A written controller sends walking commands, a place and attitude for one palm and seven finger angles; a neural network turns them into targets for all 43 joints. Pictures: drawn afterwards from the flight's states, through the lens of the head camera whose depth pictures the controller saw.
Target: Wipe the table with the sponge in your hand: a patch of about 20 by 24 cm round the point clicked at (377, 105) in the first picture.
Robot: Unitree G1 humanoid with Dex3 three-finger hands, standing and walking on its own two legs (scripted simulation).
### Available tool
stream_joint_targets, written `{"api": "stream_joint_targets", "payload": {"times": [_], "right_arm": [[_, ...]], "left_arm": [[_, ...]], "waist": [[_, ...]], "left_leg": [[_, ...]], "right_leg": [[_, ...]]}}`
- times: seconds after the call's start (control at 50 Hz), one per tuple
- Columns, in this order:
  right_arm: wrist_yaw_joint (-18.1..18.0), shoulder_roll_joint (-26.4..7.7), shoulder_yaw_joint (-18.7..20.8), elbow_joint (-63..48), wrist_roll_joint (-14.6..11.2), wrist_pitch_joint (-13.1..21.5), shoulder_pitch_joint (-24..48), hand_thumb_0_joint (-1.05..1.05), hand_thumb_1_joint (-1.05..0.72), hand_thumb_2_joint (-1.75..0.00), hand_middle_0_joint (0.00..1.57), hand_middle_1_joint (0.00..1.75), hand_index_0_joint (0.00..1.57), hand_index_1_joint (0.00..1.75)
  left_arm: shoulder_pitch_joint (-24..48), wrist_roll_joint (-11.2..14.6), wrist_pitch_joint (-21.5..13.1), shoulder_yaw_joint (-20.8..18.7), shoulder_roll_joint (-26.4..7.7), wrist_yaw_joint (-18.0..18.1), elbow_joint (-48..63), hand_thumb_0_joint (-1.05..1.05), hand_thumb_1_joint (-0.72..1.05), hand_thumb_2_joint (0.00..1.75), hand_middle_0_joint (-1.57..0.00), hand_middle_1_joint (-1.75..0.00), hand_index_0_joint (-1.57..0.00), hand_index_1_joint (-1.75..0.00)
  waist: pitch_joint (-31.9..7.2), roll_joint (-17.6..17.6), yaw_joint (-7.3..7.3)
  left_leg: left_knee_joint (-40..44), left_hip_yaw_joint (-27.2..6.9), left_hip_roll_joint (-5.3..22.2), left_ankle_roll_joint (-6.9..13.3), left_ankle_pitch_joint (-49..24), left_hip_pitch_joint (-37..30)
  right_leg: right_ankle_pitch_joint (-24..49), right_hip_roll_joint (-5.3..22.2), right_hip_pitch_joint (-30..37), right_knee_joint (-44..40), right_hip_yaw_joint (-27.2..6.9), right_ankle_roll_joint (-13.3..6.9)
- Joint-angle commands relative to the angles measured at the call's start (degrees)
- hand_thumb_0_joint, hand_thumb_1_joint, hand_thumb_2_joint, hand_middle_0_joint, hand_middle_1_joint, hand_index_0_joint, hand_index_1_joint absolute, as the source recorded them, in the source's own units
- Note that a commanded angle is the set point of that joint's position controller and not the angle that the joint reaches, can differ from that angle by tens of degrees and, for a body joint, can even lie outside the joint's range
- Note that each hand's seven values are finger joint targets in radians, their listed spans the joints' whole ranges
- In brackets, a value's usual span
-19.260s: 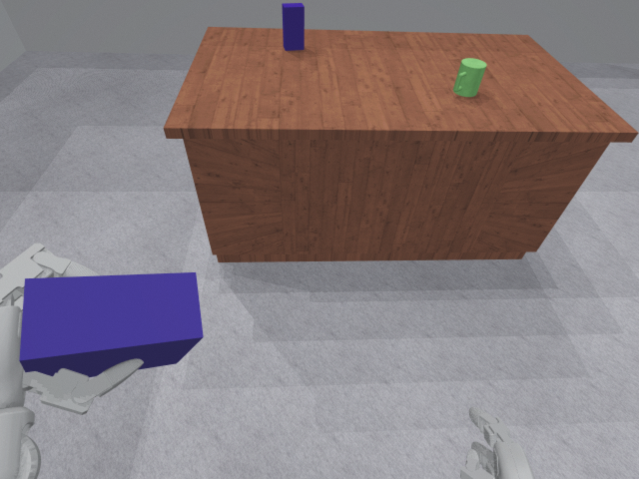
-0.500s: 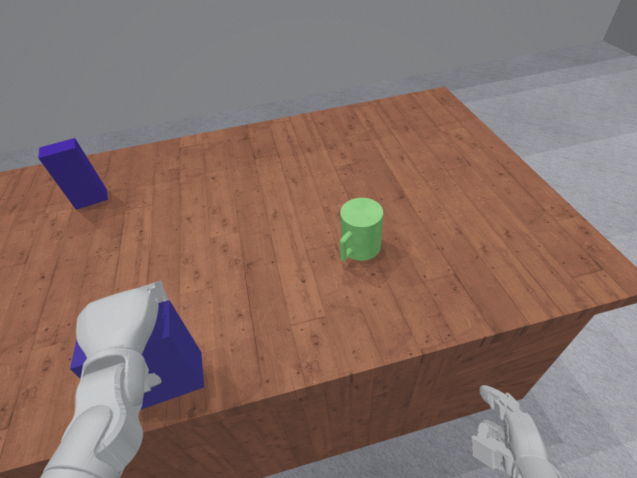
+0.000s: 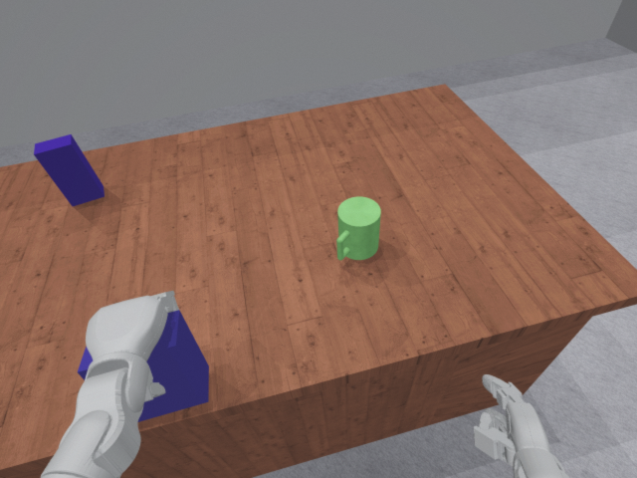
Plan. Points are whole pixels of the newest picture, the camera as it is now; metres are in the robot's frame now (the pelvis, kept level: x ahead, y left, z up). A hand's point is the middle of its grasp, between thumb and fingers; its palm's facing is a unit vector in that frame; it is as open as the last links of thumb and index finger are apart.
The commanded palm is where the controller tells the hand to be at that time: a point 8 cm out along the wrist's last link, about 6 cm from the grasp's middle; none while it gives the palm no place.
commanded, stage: move the sponge above the wiping area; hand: left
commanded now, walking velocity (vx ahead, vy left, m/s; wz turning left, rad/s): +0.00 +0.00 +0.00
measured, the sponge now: (157, 378) +0.24 +0.28 -0.04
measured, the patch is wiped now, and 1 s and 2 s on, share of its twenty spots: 0.00 0.00 0.15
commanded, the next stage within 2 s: lower the sponge onto the table in 0.56 s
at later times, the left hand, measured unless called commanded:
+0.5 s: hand (156, 350) +0.25 +0.26 +0.03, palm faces -0.06 -0.09 -0.99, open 10.2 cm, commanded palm +0.24 +0.27 +0.10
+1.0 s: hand (142, 341) +0.25 +0.27 +0.04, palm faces -0.01 -0.06 -1.00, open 10.2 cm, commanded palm +0.23 +0.28 +0.10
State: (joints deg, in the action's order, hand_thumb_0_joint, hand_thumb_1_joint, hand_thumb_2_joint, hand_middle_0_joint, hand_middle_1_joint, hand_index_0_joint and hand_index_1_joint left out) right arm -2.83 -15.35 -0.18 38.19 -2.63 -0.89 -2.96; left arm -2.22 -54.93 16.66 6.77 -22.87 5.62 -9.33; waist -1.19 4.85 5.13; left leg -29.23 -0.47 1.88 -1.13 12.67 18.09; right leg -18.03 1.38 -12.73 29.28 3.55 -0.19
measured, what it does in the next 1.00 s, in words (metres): stands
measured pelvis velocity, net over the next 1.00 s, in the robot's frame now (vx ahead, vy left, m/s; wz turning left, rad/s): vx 0.00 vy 0.01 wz -0.01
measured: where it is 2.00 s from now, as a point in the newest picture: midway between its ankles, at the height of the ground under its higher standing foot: outside the picture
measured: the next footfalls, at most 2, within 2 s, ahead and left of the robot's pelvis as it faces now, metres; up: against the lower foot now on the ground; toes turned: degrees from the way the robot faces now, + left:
none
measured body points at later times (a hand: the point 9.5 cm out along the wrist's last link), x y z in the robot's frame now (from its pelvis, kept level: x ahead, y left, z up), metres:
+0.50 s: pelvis +0.00 +0.01 +0.00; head +0.01 -0.02 +0.45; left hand +0.24 +0.26 +0.08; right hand +0.23 -0.21 -0.09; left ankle +0.03 +0.14 -0.74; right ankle -0.03 -0.12 -0.74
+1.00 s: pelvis +0.00 +0.01 +0.00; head +0.01 -0.02 +0.45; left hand +0.25 +0.27 +0.09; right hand +0.22 -0.22 -0.09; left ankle +0.03 +0.14 -0.74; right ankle -0.03 -0.12 -0.74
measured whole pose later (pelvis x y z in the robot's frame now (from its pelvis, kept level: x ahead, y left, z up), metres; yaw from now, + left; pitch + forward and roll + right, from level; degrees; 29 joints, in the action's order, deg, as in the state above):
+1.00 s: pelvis +0.00 +0.01 +0.00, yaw +0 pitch +1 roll -1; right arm -3.3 -14.9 1.2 39.7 -1.7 0.0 -3.5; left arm -3.3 -57.3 9.7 5.2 -23.3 11.0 -6.1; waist -0.6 4.6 6.5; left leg -29.9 -0.2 2.1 -1.0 12.8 18.2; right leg -17.2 1.2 -12.4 28.7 3.1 0.1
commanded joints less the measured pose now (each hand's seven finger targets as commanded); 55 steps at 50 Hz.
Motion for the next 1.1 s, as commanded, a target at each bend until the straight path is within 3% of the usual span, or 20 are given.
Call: {"api": "stream_joint_targets", "payload": {"times": [0.0,0.06,0.12,0.18,0.24,0.34,0.4,0.42,0.44,0.52,0.54,0.64,0.7,0.76,0.82,0.88,0.92,1.02,1.04,1.08], "right_arm": [[-1.11,-5.07,2.87,-8.58,1.5,4.2,7.36,0.0,-0.9,-0.9,0.2,0.3,0.2,0.3],[-0.96,-4.95,3.53,-7.56,1.44,4.44,6.83,0.0,-0.9,-0.9,0.2,0.3,0.2,0.3],[-0.18,-5.76,3.86,-7.08,0.67,3.87,8.18,0.0,-0.9,-0.9,0.2,0.3,0.2,0.3],[0.06,-6.21,3.13,-7.27,-0.25,3.0,10.02,0.0,-0.9,-0.9,0.2,0.3,0.2,0.3],[0.1,-6.34,2.02,-8.53,-0.93,2.58,11.65,0.0,-0.9,-0.9,0.2,0.3,0.2,0.3],[-0.53,-5.48,1.95,-9.89,0.2,3.89,9.4,0.0,-0.9,-0.9,0.2,0.3,0.2,0.3],[-0.85,-4.97,2.76,-8.95,1.2,4.53,7.77,0.0,-0.9,-0.9,0.2,0.3,0.2,0.3],[-0.88,-5.17,2.89,-8.47,1.43,4.59,7.58,0.0,-0.9,-0.9,0.2,0.3,0.2,0.3],[-0.98,-4.87,2.64,-8.31,1.78,4.59,7.39,0.0,-0.9,-0.9,0.2,0.3,0.2,0.3],[-0.54,-5.26,3.09,-6.52,0.55,3.65,9.2,0.0,-0.9,-0.9,0.2,0.3,0.2,0.3],[-0.57,-5.05,2.46,-6.79,0.2,3.41,10.57,0.0,-0.9,-0.9,0.2,0.3,0.2,0.3],[-0.16,-5.86,1.48,-7.76,-0.84,2.3,13.09,0.0,-0.9,-0.9,0.2,0.3,0.2,0.3],[-0.4,-6.22,1.38,-8.66,-0.89,1.81,12.22,0.0,-0.9,-0.9,0.2,0.3,0.2,0.3],[-0.54,-5.7,1.48,-9.7,-0.33,2.64,10.45,0.0,-0.9,-0.9,0.2,0.3,0.2,0.3],[-1.05,-5.45,2.01,-9.28,0.76,3.48,8.59,0.0,-0.9,-0.9,0.2,0.3,0.2,0.3],[-1.21,-5.15,2.69,-8.01,1.41,4.05,7.36,0.0,-0.9,-0.9,0.2,0.3,0.2,0.3],[-0.94,-5.53,3.32,-7.35,1.17,3.91,7.35,0.0,-0.9,-0.9,0.2,0.3,0.2,0.3],[-0.61,-6.06,3.08,-6.42,-0.25,3.2,9.93,0.0,-0.9,-0.9,0.2,0.3,0.2,0.3],[-0.64,-5.94,2.52,-6.88,-0.45,3.14,10.65,0.0,-0.9,-0.9,0.2,0.3,0.2,0.3],[-0.77,-6.36,2.39,-6.72,-0.64,2.86,10.74,0.0,-0.9,-0.9,0.2,0.3,0.2,0.3]], "left_arm": [[16.99,-4.38,-7.71,-10.46,-14.86,6.24,19.74,0.0,0.1,1.3,-1.2,-1.6,-1.2,-1.6],[15.17,-4.76,-7.19,-12.08,-13.91,9.93,17.39,0.0,0.1,1.3,-1.2,-1.6,-1.2,-1.6],[10.54,-2.44,-3.12,-14.56,-13.83,11.26,13.65,0.0,0.1,1.3,-1.2,-1.6,-1.2,-1.6],[7.58,-0.33,1.51,-11.19,-11.36,9.24,9.39,0.0,0.1,1.3,-1.2,-1.6,-1.2,-1.6],[7.98,-0.13,4.01,-5.61,-8.69,5.24,9.15,0.0,0.1,1.3,-1.2,-1.6,-1.2,-1.6],[11.6,-1.74,-1.92,-5.23,-10.83,2.71,17.95,0.0,0.1,1.3,-1.2,-1.6,-1.2,-1.6],[15.86,-3.66,-6.8,-7.02,-12.25,5.43,21.41,0.0,0.1,1.3,-1.2,-1.6,-1.2,-1.6],[15.64,-4.23,-7.12,-10.93,-15.61,6.92,21.39,0.0,0.1,1.3,-1.2,-1.6,-1.2,-1.6],[17.49,-5.51,-7.38,-10.03,-13.97,8.39,21.32,0.0,0.1,1.3,-1.2,-1.6,-1.2,-1.6],[15.97,-4.21,-2.48,-13.03,-13.93,11.98,12.52,0.0,0.1,1.3,-1.2,-1.6,-1.2,-1.6],[17.58,-3.46,-0.87,-9.88,-10.94,11.9,11.79,0.0,0.1,1.3,-1.2,-1.6,-1.2,-1.6],[12.72,-1.18,5.96,-5.65,-8.84,7.19,6.14,0.0,0.1,1.3,-1.2,-1.6,-1.2,-1.6],[13.45,-1.2,5.51,-3.97,-10.18,2.98,7.74,0.0,0.1,1.3,-1.2,-1.6,-1.2,-1.6],[13.8,-1.27,0.63,-5.11,-11.4,1.14,12.84,0.0,0.1,1.3,-1.2,-1.6,-1.2,-1.6],[15.97,-2.48,-5.21,-9.78,-15.58,2.99,18.16,0.0,0.1,1.3,-1.2,-1.6,-1.2,-1.6],[17.37,-4.29,-8.01,-11.32,-14.85,7.0,17.45,0.0,0.1,1.3,-1.2,-1.6,-1.2,-1.6],[15.37,-4.2,-7.01,-14.42,-16.34,9.23,16.26,0.0,0.1,1.3,-1.2,-1.6,-1.2,-1.6],[12.87,-1.6,-0.65,-10.87,-11.31,10.09,7.4,0.0,0.1,1.3,-1.2,-1.6,-1.2,-1.6],[13.62,-1.36,0.48,-7.5,-8.94,9.1,6.94,0.0,0.1,1.3,-1.2,-1.6,-1.2,-1.6],[14.39,-1.33,1.68,-6.06,-9.58,7.3,5.8,0.0,0.1,1.3,-1.2,-1.6,-1.2,-1.6]], "waist": [[-16.42,0.87,0.5],[-15.24,1.47,0.71],[-15.72,-2.33,1.82],[-13.12,-6.63,1.76],[-9.77,-6.17,0.85],[-14.32,-2.27,0.34],[-14.7,0.25,0.02],[-14.54,1.03,0.67],[-15.9,1.11,0.59],[-13.25,-1.58,1.52],[-13.87,-2.34,1.57],[-12.7,-3.83,1.83],[-10.67,-4.43,0.26],[-12.05,-3.51,0.06],[-13.54,-0.46,0.36],[-13.67,0.31,0.56],[-14.35,0.29,1.21],[-11.29,-3.37,0.84],[-11.85,-3.89,0.89],[-11.48,-3.94,0.31]], "left_leg": [[-0.46,0.15,-3.09,3.79,-16.26,-13.99],[-0.59,0.26,-2.45,3.27,-17.72,-13.75],[0.29,0.19,-2.18,2.81,-18.15,-12.26],[1.12,0.89,-2.51,2.91,-15.24,-9.23],[2.53,0.48,-3.01,3.3,-11.41,-8.03],[1.28,-0.43,-3.41,4.05,-11.55,-10.79],[0.53,-0.49,-2.54,3.85,-13.7,-13.49],[0.87,-1.28,-2.29,3.4,-13.46,-13.49],[0.5,-1.15,-2.46,3.22,-14.68,-13.84],[1.96,-0.78,-1.81,2.51,-13.04,-12.13],[2.38,-0.02,-2.04,2.51,-12.28,-11.82],[3.52,0.45,-3.05,2.83,-10.29,-9.52],[3.06,0.38,-3.45,3.48,-8.89,-8.64],[2.27,-0.06,-3.47,4.02,-9.27,-9.88],[1.7,-0.74,-3.05,3.78,-10.51,-11.99],[1.15,-0.69,-2.72,3.38,-13.62,-13.24],[1.26,-0.84,-2.33,3.01,-14.4,-13.25],[2.87,0.31,-2.09,2.63,-10.76,-10.28],[3.07,0.64,-2.53,2.84,-9.81,-9.81],[3.05,0.68,-2.9,3.13,-9.0,-9.21]], "right_leg": [[19.44,-2.32,-1.8,-4.11,-2.19,-2.97],[20.42,-2.36,-2.31,-3.96,-2.25,-3.33],[22.82,-2.33,0.76,-3.93,-2.41,-3.19],[21.65,-1.66,1.44,-4.54,-1.33,-1.87],[16.44,-1.68,0.08,-5.37,-0.68,-1.62],[14.42,-2.17,-1.08,-4.74,-0.7,-2.12],[15.26,-2.49,-3.21,-4.49,-1.46,-2.71],[14.22,-2.98,-3.03,-4.8,-2.29,-3.23],[14.53,-2.73,-3.38,-4.28,-1.35,-3.38],[13.62,-3.02,-2.24,-5.14,-2.01,-3.54],[13.09,-2.46,-1.78,-5.38,-0.97,-2.99],[13.17,-2.09,0.99,-5.83,-0.52,-2.15],[12.72,-2.05,-0.02,-6.09,-1.01,-1.81],[12.86,-2.3,-0.59,-5.74,-0.95,-2.02],[12.92,-2.82,-1.56,-5.87,-2.1,-2.71],[15.19,-2.68,-2.93,-5.56,-1.74,-3.2],[16.08,-3.08,-1.82,-5.36,-2.79,-3.59],[13.2,-2.48,-1.63,-6.34,-1.68,-2.61],[12.45,-2.12,-1.35,-6.34,-0.68,-2.13],[12.34,-2.03,-1.24,-6.49,-0.81,-1.95]]}}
